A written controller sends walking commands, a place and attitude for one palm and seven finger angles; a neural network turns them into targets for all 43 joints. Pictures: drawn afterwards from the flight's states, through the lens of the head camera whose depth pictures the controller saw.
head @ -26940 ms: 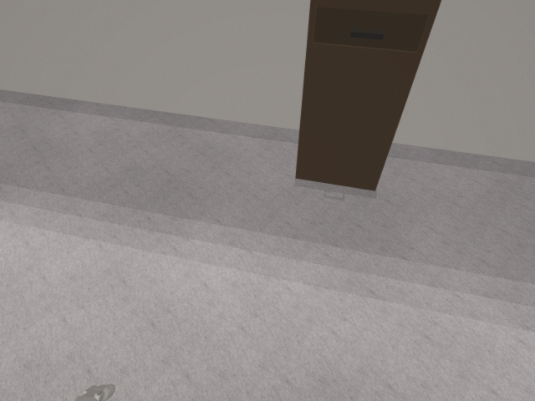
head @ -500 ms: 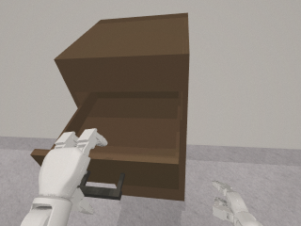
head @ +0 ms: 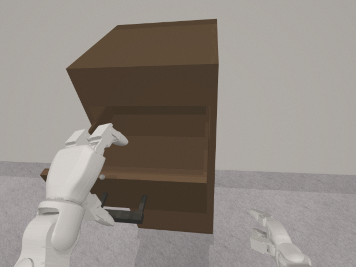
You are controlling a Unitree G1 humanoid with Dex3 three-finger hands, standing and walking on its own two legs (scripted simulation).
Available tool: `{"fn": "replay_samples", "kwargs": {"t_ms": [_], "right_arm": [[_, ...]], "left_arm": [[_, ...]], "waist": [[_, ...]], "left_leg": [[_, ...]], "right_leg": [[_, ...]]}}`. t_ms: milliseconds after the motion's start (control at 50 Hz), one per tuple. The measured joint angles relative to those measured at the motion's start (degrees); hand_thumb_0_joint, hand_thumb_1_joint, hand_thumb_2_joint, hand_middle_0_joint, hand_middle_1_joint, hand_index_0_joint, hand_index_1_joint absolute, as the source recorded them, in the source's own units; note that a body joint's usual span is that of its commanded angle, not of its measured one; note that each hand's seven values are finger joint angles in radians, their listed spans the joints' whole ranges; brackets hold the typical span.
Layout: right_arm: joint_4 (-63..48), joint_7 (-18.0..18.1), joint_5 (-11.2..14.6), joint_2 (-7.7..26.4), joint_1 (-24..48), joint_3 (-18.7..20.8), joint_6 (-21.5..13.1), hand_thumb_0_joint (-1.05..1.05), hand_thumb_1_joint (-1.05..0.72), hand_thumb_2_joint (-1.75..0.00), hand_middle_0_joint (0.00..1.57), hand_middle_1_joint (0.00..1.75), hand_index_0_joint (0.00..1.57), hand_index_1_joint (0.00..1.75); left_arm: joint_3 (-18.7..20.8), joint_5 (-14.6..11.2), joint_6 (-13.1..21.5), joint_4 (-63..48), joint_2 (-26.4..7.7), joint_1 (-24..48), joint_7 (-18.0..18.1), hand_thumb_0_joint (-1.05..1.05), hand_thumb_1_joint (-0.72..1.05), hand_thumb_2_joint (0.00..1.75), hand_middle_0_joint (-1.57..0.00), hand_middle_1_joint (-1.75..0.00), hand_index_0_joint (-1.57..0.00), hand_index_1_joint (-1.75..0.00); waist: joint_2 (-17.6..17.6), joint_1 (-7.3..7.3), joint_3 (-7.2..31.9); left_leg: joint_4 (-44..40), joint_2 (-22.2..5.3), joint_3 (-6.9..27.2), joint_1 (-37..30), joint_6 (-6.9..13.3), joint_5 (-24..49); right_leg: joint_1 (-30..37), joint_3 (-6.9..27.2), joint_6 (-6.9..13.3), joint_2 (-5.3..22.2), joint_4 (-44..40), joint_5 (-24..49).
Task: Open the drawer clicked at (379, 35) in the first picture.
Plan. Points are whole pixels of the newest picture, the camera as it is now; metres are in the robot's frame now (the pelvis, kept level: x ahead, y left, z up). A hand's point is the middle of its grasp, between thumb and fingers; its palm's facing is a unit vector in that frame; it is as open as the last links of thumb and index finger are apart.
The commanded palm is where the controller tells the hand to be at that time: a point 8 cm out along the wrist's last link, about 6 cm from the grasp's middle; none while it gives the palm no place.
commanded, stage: draw the hand back to the body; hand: left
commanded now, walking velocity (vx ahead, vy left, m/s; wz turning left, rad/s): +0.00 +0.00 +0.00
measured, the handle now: (120, 207) +0.23 +0.18 +0.04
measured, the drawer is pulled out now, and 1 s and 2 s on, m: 0.28 0.28 0.28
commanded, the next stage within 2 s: step back with the hand held close in 1.62 s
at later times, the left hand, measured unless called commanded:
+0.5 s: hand (82, 181) +0.20 +0.21 +0.17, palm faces +0.17 -0.14 -0.98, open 13.8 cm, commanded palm +0.15 +0.21 +0.23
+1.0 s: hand (76, 154) +0.22 +0.21 +0.22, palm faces +0.38 -0.86 -0.35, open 12.3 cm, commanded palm +0.16 +0.26 +0.23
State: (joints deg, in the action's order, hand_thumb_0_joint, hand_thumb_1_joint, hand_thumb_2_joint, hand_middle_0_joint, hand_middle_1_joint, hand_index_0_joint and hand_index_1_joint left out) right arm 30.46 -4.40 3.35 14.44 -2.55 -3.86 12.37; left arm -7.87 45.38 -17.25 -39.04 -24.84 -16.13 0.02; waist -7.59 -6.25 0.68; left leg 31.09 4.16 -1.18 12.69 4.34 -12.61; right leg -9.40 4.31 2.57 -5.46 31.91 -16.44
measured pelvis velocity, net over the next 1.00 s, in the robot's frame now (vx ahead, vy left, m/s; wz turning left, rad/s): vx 0.05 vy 0.00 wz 0.04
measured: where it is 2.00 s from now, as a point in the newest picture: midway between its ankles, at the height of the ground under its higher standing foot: outside the picture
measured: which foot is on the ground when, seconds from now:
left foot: down 0.00-1.00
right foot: down 0.00-1.00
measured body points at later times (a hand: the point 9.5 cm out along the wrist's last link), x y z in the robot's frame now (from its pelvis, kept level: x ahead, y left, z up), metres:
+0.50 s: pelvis +0.01 -0.01 +0.00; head -0.02 -0.06 +0.45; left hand +0.19 +0.21 +0.22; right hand +0.26 -0.19 -0.08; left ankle +0.05 +0.07 -0.73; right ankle +0.01 -0.09 -0.73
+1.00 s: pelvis +0.05 +0.00 +0.01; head +0.03 -0.02 +0.46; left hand +0.19 +0.25 +0.24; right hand +0.24 -0.20 -0.08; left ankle +0.05 +0.07 -0.73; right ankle +0.01 -0.09 -0.73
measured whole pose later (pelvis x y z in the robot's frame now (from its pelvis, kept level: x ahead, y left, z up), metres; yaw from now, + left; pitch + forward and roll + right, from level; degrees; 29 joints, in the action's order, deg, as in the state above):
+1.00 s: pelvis +0.05 +0.00 +0.01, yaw +2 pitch -3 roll -1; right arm 34.7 2.6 1.4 12.4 -12.1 -3.0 -3.7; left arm 16.1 -6.1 6.0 -39.7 -20.0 -29.3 5.4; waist -3.5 -3.1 0.2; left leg 28.9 4.6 1.6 11.0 4.1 -14.8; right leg -5.3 2.3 3.2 -5.2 25.6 -17.2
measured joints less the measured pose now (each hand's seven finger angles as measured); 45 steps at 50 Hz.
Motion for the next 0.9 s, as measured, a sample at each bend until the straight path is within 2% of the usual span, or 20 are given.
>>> {"fn": "replay_samples", "kwargs": {"t_ms": [160,320,500,640,680,700,720,740,760,800,840,900], "right_arm": [[1.1,1.0,-0.5,0.1,-0.9,0.1,-1.4,0.02,-0.91,-0.90,0.20,0.30,0.20,0.29],[2.2,1.6,-0.1,0.3,-1.1,0.2,-2.0,0.02,-0.91,-0.90,0.20,0.30,0.20,0.29],[0.8,2.1,-0.1,1.5,-1.5,-0.1,-1.8,0.02,-0.91,-0.90,0.20,0.30,0.20,0.29],[-0.1,3.3,-0.3,2.0,-1.4,0.0,-2.1,0.02,-0.91,-0.90,0.20,0.30,0.20,0.29],[-0.5,4.3,-0.7,1.2,-1.5,0.5,-4.7,0.02,-0.91,-0.90,0.20,0.30,0.20,0.29],[-0.6,4.9,-1.0,0.5,-1.7,0.4,-6.6,0.02,-0.91,-0.90,0.20,0.30,0.20,0.29],[-0.8,5.4,-1.2,-0.3,-2.1,0.3,-8.2,0.02,-0.91,-0.90,0.20,0.30,0.20,0.29],[-1.1,6.0,-1.3,-1.1,-2.8,0.2,-9.6,0.02,-0.91,-0.90,0.20,0.30,0.20,0.29],[-1.2,6.5,-1.4,-1.9,-3.7,0.0,-10.8,0.02,-0.91,-0.90,0.20,0.30,0.20,0.29],[-0.8,7.3,-1.7,-2.8,-5.6,-0.4,-13.1,0.02,-0.91,-0.90,0.20,0.30,0.20,0.29],[0.1,7.6,-1.9,-3.1,-7.3,-0.6,-15.0,0.02,-0.90,-0.90,0.20,0.30,0.20,0.30],[1.8,7.5,-2.0,-2.7,-8.8,-0.3,-16.5,0.02,-0.90,-0.90,0.20,0.30,0.20,0.30]], "left_arm": [[1.2,1.5,0.7,3.1,-2.5,0.8,-0.2,0.00,-0.49,0.30,-0.32,-1.20,-0.32,-1.20],[4.4,0.4,1.6,4.8,-3.8,0.4,-1.9,0.00,-0.49,0.30,-0.32,-1.20,-0.32,-1.20],[7.9,-0.3,1.9,1.1,-6.8,-6.5,-3.6,0.00,-0.49,0.30,-0.32,-1.20,-0.32,-1.20],[11.3,-1.5,3.8,-0.3,-9.0,-9.7,-3.7,0.00,-0.49,0.30,-0.32,-1.20,-0.32,-1.20],[15.3,-21.4,7.8,-0.2,-4.9,-10.1,-2.1,0.00,-0.49,0.30,-0.32,-1.19,-0.32,-1.20],[16.7,-28.9,10.4,0.0,-2.3,-10.9,-0.8,0.00,-0.48,0.31,-0.32,-1.19,-0.32,-1.19],[17.6,-34.9,12.5,0.0,0.2,-11.9,0.1,0.00,-0.47,0.31,-0.32,-1.18,-0.32,-1.19],[18.2,-39.5,14.1,-0.2,2.2,-12.8,0.9,0.00,-0.46,0.32,-0.32,-1.18,-0.32,-1.18],[18.5,-42.9,15.5,-0.6,3.5,-13.3,1.5,0.00,-0.44,0.32,-0.32,-1.17,-0.32,-1.17],[19.4,-47.0,17.7,-1.6,4.4,-13.7,3.0,0.00,-0.41,0.34,-0.32,-1.14,-0.31,-1.15],[20.5,-49.0,19.8,-2.5,4.7,-13.7,4.4,0.00,-0.36,0.36,-0.31,-1.11,-0.31,-1.11],[22.1,-50.4,21.9,-2.9,5.0,-13.1,5.5,0.00,-0.28,0.39,-0.31,-1.06,-0.30,-1.06]], "waist": [[-0.1,-0.15,-0.2],[-0.7,0.42,0.2],[-0.7,-0.10,0.9],[-0.1,-0.72,1.2],[0.0,0.26,-0.1],[0.5,0.77,-0.7],[1.2,1.31,-1.1],[2.0,1.73,-1.4],[3.0,1.91,-1.5],[4.6,1.87,-1.4],[5.4,2.02,-1.1],[5.3,2.40,-0.9]], "left_leg": [[0.1,-0.5,0.2,0.2,-0.4,0.1],[-1.1,-0.2,0.5,-0.2,-0.4,0.4],[-0.9,-0.2,0.9,0.3,-0.5,-0.4],[-0.2,-0.1,1.7,0.7,-0.4,-1.3],[-0.1,0.0,2.4,0.1,-0.3,-1.4],[-0.2,-0.1,2.5,-0.1,-0.3,-1.4],[-0.5,-0.2,2.5,-0.3,-0.4,-1.4],[-0.8,-0.2,2.6,-0.5,-0.5,-1.4],[-1.2,-0.2,2.7,-0.6,-0.6,-1.3],[-1.4,-0.4,2.8,-0.7,-0.8,-1.5],[-1.4,-0.4,3.0,-1.0,-0.8,-1.8],[-1.5,-0.2,3.1,-1.5,-0.7,-2.2]], "right_leg": [[0.0,-0.1,0.5,-0.5,-0.5,0.5],[0.3,-0.4,0.5,-0.1,-1.4,0.5],[0.4,-0.7,0.6,-0.2,-2.2,0.1],[0.7,-1.4,0.5,-0.2,-2.5,-0.5],[1.8,-2.1,0.6,-0.2,-3.5,-0.3],[2.2,-2.1,0.7,-0.2,-3.9,-0.2],[2.5,-2.1,0.8,-0.3,-4.2,-0.1],[2.7,-2.1,0.8,-0.3,-4.7,0.0],[2.9,-2.2,0.9,-0.3,-5.1,0.1],[3.2,-2.2,1.0,-0.6,-5.9,0.3],[3.7,-2.3,1.1,-0.6,-6.3,0.1],[4.3,-2.4,1.0,-0.3,-6.6,-0.2]]}}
